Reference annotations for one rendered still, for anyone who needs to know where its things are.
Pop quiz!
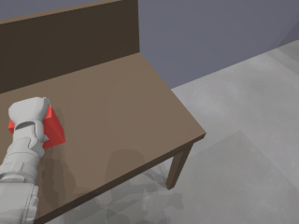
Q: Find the table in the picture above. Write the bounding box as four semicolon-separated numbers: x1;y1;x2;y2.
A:
0;0;206;224

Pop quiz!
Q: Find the sponge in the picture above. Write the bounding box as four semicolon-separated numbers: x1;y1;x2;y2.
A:
8;106;65;149

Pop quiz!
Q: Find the left robot forearm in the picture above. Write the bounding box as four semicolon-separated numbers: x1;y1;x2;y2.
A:
0;119;45;186

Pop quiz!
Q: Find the robot left hand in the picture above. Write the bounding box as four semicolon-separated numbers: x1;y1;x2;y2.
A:
8;97;51;142

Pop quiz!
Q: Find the robot left upper arm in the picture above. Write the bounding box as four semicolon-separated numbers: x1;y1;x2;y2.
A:
0;182;39;224

